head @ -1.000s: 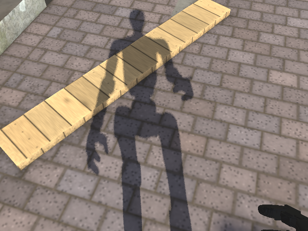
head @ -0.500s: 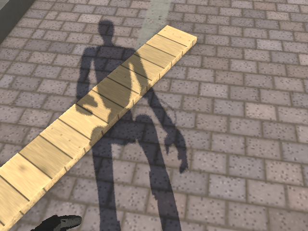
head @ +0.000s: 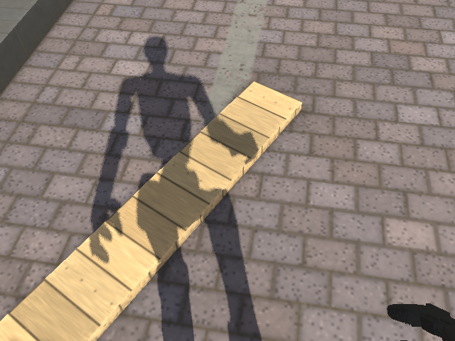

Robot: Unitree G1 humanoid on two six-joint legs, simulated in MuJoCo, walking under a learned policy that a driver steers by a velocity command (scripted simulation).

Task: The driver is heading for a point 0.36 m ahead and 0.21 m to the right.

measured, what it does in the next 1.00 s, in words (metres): walks ahead, turning right: right foot, then left foot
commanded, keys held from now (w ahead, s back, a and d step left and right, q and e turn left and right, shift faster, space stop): w+e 0.46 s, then no key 0.54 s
